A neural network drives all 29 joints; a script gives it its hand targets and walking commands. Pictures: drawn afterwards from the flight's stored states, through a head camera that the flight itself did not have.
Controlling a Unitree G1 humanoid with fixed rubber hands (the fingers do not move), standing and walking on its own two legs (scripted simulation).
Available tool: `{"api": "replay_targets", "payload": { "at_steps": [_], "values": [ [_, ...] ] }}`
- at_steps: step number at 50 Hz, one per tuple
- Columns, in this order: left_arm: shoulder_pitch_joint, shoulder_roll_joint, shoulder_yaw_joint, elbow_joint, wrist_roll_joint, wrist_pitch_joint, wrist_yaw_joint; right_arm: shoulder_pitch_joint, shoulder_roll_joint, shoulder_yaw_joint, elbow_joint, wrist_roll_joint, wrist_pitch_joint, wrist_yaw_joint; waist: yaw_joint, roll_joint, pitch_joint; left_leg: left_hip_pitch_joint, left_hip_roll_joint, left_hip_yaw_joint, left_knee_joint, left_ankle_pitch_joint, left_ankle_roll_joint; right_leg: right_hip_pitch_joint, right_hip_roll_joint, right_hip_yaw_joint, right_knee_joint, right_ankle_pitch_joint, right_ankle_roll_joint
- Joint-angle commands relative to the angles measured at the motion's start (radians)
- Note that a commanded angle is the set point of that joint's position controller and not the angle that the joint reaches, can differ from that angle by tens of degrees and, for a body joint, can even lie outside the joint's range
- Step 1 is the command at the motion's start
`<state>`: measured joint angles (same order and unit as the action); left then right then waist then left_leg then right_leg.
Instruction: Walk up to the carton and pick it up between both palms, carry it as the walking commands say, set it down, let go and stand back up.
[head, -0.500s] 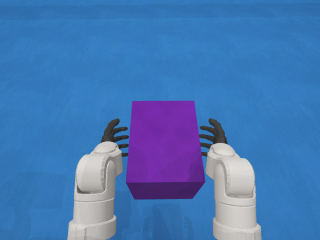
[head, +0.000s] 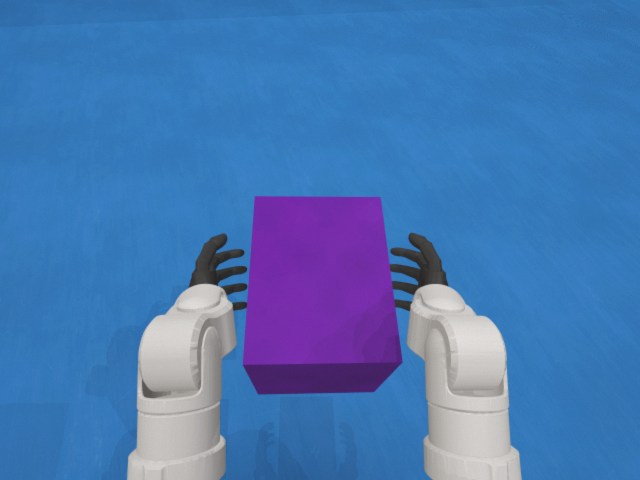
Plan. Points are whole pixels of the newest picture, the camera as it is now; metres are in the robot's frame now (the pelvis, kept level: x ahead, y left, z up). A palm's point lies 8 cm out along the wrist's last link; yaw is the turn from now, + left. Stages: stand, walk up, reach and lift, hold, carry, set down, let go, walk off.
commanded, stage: carry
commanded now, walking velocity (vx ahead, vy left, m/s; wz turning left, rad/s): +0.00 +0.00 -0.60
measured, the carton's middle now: (317, 299) +0.36 +0.01 +0.02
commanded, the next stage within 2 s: none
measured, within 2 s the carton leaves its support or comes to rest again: neither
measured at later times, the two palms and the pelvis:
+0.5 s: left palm (230, 335) +0.27 +0.11 +0.09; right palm (475, 388) +0.22 -0.13 +0.11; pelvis -0.06 +0.05 +0.00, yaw -15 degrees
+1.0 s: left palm (316, 385) +0.22 +0.02 +0.10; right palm out of the picture +0.09 -0.19 +0.10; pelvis -0.11 +0.07 +0.00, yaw -31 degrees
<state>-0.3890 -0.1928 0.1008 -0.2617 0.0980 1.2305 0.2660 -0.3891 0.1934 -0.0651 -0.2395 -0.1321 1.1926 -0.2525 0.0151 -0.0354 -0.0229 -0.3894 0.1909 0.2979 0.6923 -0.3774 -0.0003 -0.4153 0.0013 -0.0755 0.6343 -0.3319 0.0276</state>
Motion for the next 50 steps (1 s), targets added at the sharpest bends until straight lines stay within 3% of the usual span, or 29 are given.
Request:
{"api": "replay_targets", "payload": {
  "at_steps": [1,2,3,9,12,14,15,16,17,18,19,20,24,25,29,30,32,33,34,35,36,37,38,39,40,43,46,47,50],
  "values": [
    [-0.277,-0.984,-0.500,-0.102,-0.343,-0.029,-0.208,-0.227,1.042,0.451,-0.076,0.355,-0.011,0.188,-0.012,-0.216,-0.478,-0.180,-0.016,-0.135,0.324,-0.289,-0.103,0.546,-0.334,0.462,-0.068,1.367,-0.138],
    [-0.222,-1.011,-0.479,-0.057,-0.317,-0.033,-0.212,-0.275,1.041,0.486,-0.130,0.368,-0.014,0.187,0.006,-0.303,-0.452,-0.235,-0.082,-0.202,0.327,-0.377,-0.103,0.520,-0.316,0.484,-0.051,1.478,-0.187],
    [-0.283,-1.017,-0.482,-0.097,-0.335,-0.039,-0.220,-0.301,1.077,0.492,-0.121,0.396,-0.023,0.190,0.005,-0.173,-0.449,-0.254,-0.075,-0.228,0.364,-0.322,-0.105,0.534,-0.302,0.454,-0.050,1.344,-0.181],
    [-0.304,-1.028,-0.466,-0.103,-0.323,-0.052,-0.213,-0.303,1.079,0.493,-0.107,0.395,-0.024,0.179,0.010,-0.200,-0.418,-0.191,-0.129,-0.214,0.186,-0.160,-0.100,0.413,-0.239,0.422,-0.100,1.008,-0.178],
    [-0.186,-1.021,-0.446,-0.048,-0.287,-0.052,-0.212,-0.328,1.045,0.518,-0.166,0.406,-0.022,0.179,0.009,-0.270,-0.440,-0.114,-0.147,-0.208,0.126,-0.124,-0.092,0.361,-0.210,0.416,-0.103,0.987,-0.161],
    [-0.254,-1.000,-0.467,-0.106,-0.303,-0.054,-0.200,-0.303,1.052,0.502,-0.114,0.416,-0.010,0.189,0.003,-0.220,-0.447,0.137,-0.124,-0.195,-0.144,-0.010,-0.077,0.198,-0.152,0.376,-0.074,0.817,-0.121],
    [-0.291,-1.009,-0.487,-0.121,-0.306,-0.047,-0.196,-0.265,1.071,0.475,-0.072,0.400,-0.006,0.186,-0.011,-0.161,-0.456,0.288,-0.110,-0.171,-0.233,0.108,-0.066,0.080,-0.120,0.311,-0.056,0.601,-0.089],
    [-0.242,-1.007,-0.491,-0.062,-0.310,-0.037,-0.200,-0.256,1.032,0.460,-0.078,0.392,-0.009,0.183,-0.026,-0.052,-0.466,0.426,0.073,-0.312,-0.336,0.159,-0.009,-0.051,-0.061,0.189,0.084,0.299,-0.039],
    [-0.277,-1.013,-0.506,-0.087,-0.311,-0.032,-0.195,-0.266,1.019,0.445,-0.068,0.384,-0.003,0.187,-0.011,0.251,-0.386,0.502,0.349,-0.525,-0.356,0.448,0.086,-0.314,0.039,0.066,0.260,-0.173,0.011],
    [-0.254,-0.984,-0.483,-0.066,-0.308,-0.025,-0.196,-0.290,0.987,0.437,-0.099,0.390,-0.005,0.186,-0.010,0.286,-0.386,0.422,0.437,-0.486,-0.293,0.550,0.191,-0.307,-0.014,0.032,0.481,-0.325,0.034],
    [-0.372,-1.007,-0.531,-0.141,-0.342,-0.029,-0.198,-0.255,1.038,0.421,-0.057,0.372,-0.005,0.191,-0.020,0.232,-0.351,0.350,0.389,-0.432,-0.299,0.520,0.207,-0.268,-0.058,0.068,0.577,-0.259,0.030],
    [-0.383,-1.050,-0.558,-0.129,-0.360,-0.031,-0.208,-0.243,1.057,0.417,-0.063,0.348,-0.011,0.189,-0.014,0.143,-0.335,0.329,0.310,-0.339,-0.286,0.526,0.159,-0.252,-0.064,0.065,0.571,-0.195,0.031],
    [-0.361,-1.045,-0.559,-0.090,-0.375,-0.028,-0.206,-0.296,1.001,0.385,-0.115,0.356,-0.021,0.187,-0.005,0.207,-0.347,0.336,0.216,-0.151,-0.225,0.575,0.117,-0.224,-0.045,-0.001,0.476,-0.132,0.036],
    [-0.397,-1.060,-0.577,-0.117,-0.372,-0.027,-0.203,-0.298,1.011,0.371,-0.111,0.352,-0.020,0.192,-0.008,0.270,-0.349,0.316,0.214,-0.151,-0.211,0.569,0.114,-0.193,-0.040,-0.021,0.443,-0.126,0.040],
    [-0.325,-1.016,-0.553,-0.111,-0.357,-0.020,-0.202,-0.236,0.999,0.386,-0.074,0.342,-0.011,0.190,-0.018,0.227,-0.390,0.379,0.255,-0.140,-0.140,0.674,0.097,-0.124,-0.037,-0.036,0.262,-0.153,0.024],
    [-0.335,-1.030,-0.554,-0.104,-0.363,-0.018,-0.204,-0.246,1.013,0.392,-0.080,0.342,-0.015,0.186,-0.021,0.295,-0.383,0.366,0.260,-0.129,-0.118,0.658,0.098,-0.093,-0.033,-0.049,0.209,-0.128,0.024],
    [-0.287,-1.028,-0.516,-0.069,-0.358,-0.017,-0.214,-0.278,1.029,0.430,-0.085,0.346,-0.007,0.180,-0.003,0.170,-0.426,0.352,0.250,-0.125,-0.046,0.530,0.067,0.016,-0.027,-0.024,0.010,-0.089,0.011],
    [-0.246,-1.021,-0.515,-0.046,-0.361,-0.016,-0.220,-0.206,1.028,0.425,-0.026,0.341,0.002,0.180,0.013,0.073,-0.416,0.292,0.214,-0.080,0.048,0.472,0.034,0.088,-0.028,0.004,-0.173,0.044,-0.005],
    [-0.250,-1.004,-0.506,-0.044,-0.359,-0.017,-0.222,-0.179,1.000,0.420,-0.021,0.335,-0.001,0.177,0.015,0.011,-0.397,0.110,0.148,-0.073,0.134,0.209,-0.020,0.232,-0.119,0.165,-0.256,0.274,-0.047],
    [-0.287,-0.995,-0.500,-0.073,-0.354,-0.025,-0.221,-0.256,1.048,0.455,-0.062,0.361,-0.005,0.183,-0.005,-0.266,-0.364,-0.201,0.013,-0.081,0.258,-0.278,-0.079,0.412,-0.321,0.467,-0.177,0.798,-0.124],
    [-0.319,-1.006,-0.486,-0.092,-0.342,-0.035,-0.221,-0.293,1.052,0.475,-0.062,0.367,-0.005,0.188,0.003,-0.314,-0.325,-0.347,-0.079,-0.164,0.368,-0.401,-0.103,0.432,-0.341,0.591,-0.149,1.063,-0.193],
    [-0.326,-1.022,-0.492,-0.111,-0.337,-0.045,-0.226,-0.344,1.078,0.496,-0.110,0.396,-0.013,0.196,0.003,-0.185,-0.348,-0.311,-0.083,-0.227,0.405,-0.363,-0.104,0.431,-0.299,0.535,-0.106,1.098,-0.208],
    [-0.306,-1.032,-0.477,-0.087,-0.346,-0.057,-0.228,-0.430,1.088,0.538,-0.167,0.437,-0.033,0.190,0.001,-0.154,-0.396,-0.331,-0.099,-0.202,0.418,-0.296,-0.107,0.516,-0.263,0.445,-0.066,1.145,-0.175],
    [-0.263,-1.019,-0.481,-0.081,-0.337,-0.049,-0.234,-0.356,1.068,0.511,-0.132,0.409,-0.026,0.188,0.003,-0.138,-0.395,-0.368,-0.090,-0.229,0.452,-0.245,-0.108,0.503,-0.281,0.464,-0.083,1.081,-0.163],
    [-0.291,-1.026,-0.461,-0.090,-0.336,-0.057,-0.234,-0.389,1.091,0.519,-0.128,0.416,-0.030,0.184,0.003,-0.199,-0.401,-0.352,-0.095,-0.233,0.423,-0.207,-0.106,0.485,-0.269,0.462,-0.096,0.991,-0.170],
    [-0.259,-1.027,-0.457,-0.072,-0.322,-0.065,-0.229,-0.352,1.071,0.516,-0.141,0.417,-0.035,0.179,0.008,-0.170,-0.416,-0.330,-0.133,-0.209,0.352,-0.169,-0.109,0.471,-0.249,0.462,-0.074,1.037,-0.173],
    [-0.255,-1.029,-0.466,-0.096,-0.306,-0.056,-0.225,-0.337,1.077,0.518,-0.130,0.405,-0.018,0.182,0.010,-0.188,-0.376,-0.208,-0.153,-0.209,0.283,-0.153,-0.099,0.293,-0.231,0.487,-0.147,0.839,-0.176],
    [-0.251,-1.019,-0.461,-0.065,-0.306,-0.049,-0.226,-0.337,1.055,0.512,-0.139,0.393,-0.016,0.177,0.008,-0.240,-0.377,-0.151,-0.152,-0.219,0.230,-0.137,-0.091,0.255,-0.226,0.476,-0.158,0.783,-0.177],
    [-0.242,-1.002,-0.476,-0.090,-0.312,-0.042,-0.218,-0.264,1.057,0.501,-0.078,0.396,0.005,0.184,0.001,-0.252,-0.409,0.029,-0.172,-0.211,0.004,-0.047,-0.063,0.178,-0.167,0.435,-0.135,0.684,-0.122]
  ]
}}
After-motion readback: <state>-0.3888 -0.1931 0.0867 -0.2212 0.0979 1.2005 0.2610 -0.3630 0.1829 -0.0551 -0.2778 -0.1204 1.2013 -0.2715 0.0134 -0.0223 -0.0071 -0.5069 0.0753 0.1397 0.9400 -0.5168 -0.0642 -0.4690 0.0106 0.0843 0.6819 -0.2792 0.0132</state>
